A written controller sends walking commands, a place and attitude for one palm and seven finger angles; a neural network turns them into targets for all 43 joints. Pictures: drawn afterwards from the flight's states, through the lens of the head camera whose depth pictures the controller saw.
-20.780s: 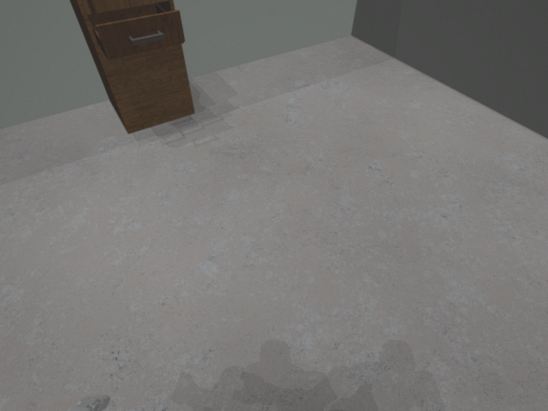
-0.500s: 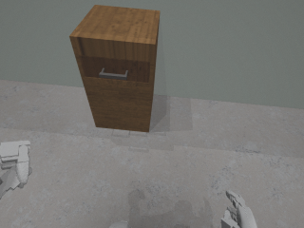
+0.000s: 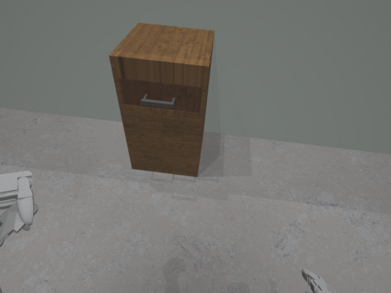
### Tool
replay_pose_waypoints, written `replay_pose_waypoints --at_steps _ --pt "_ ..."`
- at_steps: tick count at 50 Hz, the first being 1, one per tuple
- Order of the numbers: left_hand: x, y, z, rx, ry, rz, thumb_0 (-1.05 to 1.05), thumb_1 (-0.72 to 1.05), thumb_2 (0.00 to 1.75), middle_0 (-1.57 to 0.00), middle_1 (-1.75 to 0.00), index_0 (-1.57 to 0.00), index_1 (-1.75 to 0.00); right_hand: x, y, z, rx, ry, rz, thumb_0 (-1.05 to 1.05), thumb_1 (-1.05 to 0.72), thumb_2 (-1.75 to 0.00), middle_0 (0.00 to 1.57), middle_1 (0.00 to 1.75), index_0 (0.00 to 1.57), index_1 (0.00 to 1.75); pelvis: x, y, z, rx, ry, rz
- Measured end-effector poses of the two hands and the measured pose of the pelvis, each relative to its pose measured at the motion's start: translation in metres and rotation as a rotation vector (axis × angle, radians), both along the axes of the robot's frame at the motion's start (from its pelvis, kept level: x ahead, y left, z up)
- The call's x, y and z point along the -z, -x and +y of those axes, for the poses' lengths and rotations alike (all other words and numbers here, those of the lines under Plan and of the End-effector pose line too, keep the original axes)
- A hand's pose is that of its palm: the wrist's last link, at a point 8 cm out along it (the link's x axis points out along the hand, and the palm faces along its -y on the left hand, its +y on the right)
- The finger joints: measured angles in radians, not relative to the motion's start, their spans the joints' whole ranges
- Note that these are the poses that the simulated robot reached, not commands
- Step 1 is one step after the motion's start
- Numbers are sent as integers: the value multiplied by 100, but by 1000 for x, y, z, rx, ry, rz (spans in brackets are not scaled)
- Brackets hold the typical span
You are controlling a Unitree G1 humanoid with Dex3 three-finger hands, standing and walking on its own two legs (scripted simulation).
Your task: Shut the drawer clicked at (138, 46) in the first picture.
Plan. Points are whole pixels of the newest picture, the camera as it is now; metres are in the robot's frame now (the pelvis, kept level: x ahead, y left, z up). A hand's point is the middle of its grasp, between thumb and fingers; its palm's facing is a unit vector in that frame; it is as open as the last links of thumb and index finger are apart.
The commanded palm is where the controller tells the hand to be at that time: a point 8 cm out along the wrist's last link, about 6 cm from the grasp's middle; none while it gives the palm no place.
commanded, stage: stop stepping back and stand still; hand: left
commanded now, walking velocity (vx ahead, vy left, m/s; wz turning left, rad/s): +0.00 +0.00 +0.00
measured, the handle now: (158, 100) +0.97 +0.21 -0.17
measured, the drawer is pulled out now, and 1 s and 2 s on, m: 0.00 0.00 0.00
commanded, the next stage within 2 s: let the arm hang, fingers relaxed in 0.62 s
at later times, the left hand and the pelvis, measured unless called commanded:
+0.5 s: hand (34, 192) +0.21 +0.26 +0.18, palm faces +0.37 -0.81 -0.46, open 3.2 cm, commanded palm +0.15 +0.30 +0.19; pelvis +0.02 +0.02 +0.01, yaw +0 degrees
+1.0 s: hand out of the picture +0.09 +0.21 -0.15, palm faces -0.05 -0.97 -0.23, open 3.1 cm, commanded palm none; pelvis +0.01 +0.02 +0.01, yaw +0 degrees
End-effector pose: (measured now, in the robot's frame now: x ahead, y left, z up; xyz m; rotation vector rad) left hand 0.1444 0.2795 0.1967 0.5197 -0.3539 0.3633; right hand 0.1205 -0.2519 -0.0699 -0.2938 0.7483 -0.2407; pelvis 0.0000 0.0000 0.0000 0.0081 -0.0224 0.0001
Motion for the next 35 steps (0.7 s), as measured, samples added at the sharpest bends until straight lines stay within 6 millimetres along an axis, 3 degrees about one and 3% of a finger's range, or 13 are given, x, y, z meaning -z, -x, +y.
replay_pose_waypoints --at_steps 7,13,21,35 --pt "6 -1 5 -21 -14 50 1 89 90 -141 -160 -141 -160 1 -24 22 -51 -77 -54 1 -91 -90 20 30 20 30 1 -1 1 -9 4 -13" --pt "11 -4 13 -9 37 54 1 89 90 -141 -160 -141 -160 0 -35 41 -84 -68 -21 1 -90 -90 20 30 21 30 -1 -7 13 -11 16 -5" --pt "1 -23 22 -23 -13 83 1 89 90 -141 -160 -141 -160 -5 -54 63 -113 -119 -36 1 -90 -90 20 30 21 30 -9 -19 17 -10 0 9" --pt "7 -34 14 10 -4 181 1 89 90 -141 -159 -140 -160 -11 -70 38 -58 -85 -36 1 -90 -90 20 30 21 30 -13 -26 17 0 9 29"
